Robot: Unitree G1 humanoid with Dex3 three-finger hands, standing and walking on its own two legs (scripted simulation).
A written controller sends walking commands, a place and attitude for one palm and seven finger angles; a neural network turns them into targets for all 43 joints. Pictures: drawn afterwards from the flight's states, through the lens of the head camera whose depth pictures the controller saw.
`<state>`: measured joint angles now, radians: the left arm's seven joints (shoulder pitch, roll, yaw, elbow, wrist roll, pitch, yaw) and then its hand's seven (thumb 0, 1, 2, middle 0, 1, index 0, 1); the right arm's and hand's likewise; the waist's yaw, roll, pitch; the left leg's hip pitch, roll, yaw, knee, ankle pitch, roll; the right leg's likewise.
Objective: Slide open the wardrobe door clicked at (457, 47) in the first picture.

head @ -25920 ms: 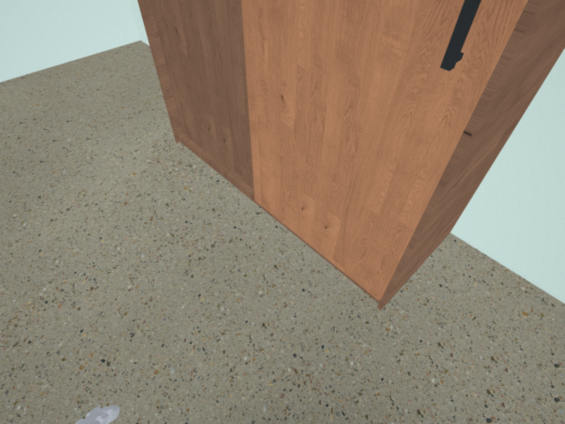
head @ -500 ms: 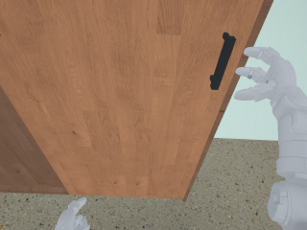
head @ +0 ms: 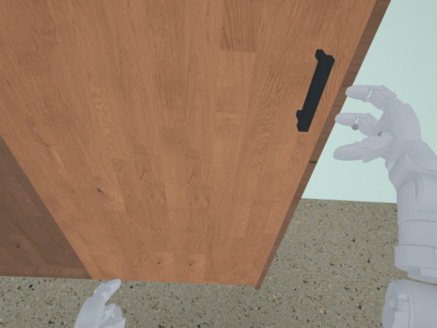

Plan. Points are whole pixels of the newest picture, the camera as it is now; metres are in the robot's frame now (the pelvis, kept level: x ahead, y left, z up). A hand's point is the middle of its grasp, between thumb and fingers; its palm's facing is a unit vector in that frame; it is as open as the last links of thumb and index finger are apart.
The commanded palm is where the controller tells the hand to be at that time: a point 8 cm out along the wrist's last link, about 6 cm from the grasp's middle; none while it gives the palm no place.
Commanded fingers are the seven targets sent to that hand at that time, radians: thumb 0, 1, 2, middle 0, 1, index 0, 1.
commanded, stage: move the hooked fingers beside the handle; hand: right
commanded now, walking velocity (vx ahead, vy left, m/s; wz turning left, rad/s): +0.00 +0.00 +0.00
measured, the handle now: (311, 91) +0.47 -0.13 +0.25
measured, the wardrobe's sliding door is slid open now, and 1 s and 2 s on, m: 0.00 0.00 0.00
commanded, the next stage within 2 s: feel for the door with the fingertips in 1.58 s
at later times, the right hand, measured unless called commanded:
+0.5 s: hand (351, 108) +0.40 -0.18 +0.26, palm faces +0.00 +1.00 -0.02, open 14.0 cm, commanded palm +0.37 -0.24 +0.25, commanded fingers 0.00 0.50 -0.30 0.30 1.20 0.30 1.20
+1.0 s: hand (358, 120) +0.39 -0.19 +0.25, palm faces -0.01 +1.00 -0.02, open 14.0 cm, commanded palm +0.37 -0.24 +0.24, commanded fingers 0.00 0.50 -0.30 0.30 1.20 0.30 1.20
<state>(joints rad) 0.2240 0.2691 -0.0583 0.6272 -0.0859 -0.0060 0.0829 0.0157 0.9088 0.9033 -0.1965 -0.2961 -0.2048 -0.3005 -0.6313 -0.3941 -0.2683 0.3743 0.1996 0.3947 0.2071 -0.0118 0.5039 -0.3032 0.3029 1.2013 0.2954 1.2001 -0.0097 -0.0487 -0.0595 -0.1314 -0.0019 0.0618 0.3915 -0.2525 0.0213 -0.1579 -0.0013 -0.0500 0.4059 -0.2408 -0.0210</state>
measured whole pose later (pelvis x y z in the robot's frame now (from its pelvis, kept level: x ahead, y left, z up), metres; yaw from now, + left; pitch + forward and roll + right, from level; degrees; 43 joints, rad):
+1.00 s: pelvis -0.01 +0.00 +0.00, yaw -1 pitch +0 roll +0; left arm 0.17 0.27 -0.08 0.65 -0.09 -0.03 0.10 0.01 0.91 0.90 -0.20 -0.30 -0.21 -0.30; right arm -0.77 -0.42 -0.23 0.54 0.22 0.41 0.24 -0.01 0.51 -0.30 0.30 1.20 0.30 1.20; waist -0.01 -0.05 -0.07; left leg -0.15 0.00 0.09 0.40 -0.24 0.02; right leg -0.19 0.00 -0.02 0.42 -0.22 -0.02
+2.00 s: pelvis -0.01 +0.00 +0.00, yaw -1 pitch -1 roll +0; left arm 0.18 0.25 -0.08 0.66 -0.08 -0.02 0.09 0.01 0.91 0.90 -0.20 -0.30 -0.21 -0.30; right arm -0.74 -0.33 -0.20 0.41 0.21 0.37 0.17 -0.01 0.51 -0.30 0.30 1.20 0.30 1.20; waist -0.01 -0.04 -0.05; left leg -0.13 0.00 0.08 0.40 -0.25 0.03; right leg -0.17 0.00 -0.02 0.42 -0.23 -0.02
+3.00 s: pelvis -0.01 +0.00 +0.00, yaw +0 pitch +0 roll +0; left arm 0.26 0.26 -0.05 0.68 -0.07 -0.02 0.09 0.01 0.91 0.90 -0.20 -0.30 -0.21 -0.30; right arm -0.81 -0.34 -0.24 0.60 0.18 0.29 0.14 -0.01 0.50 -0.30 0.32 1.21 0.31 1.21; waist 0.02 -0.04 -0.06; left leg -0.15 -0.01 0.06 0.38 -0.23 0.03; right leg -0.18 -0.01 -0.05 0.40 -0.22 -0.02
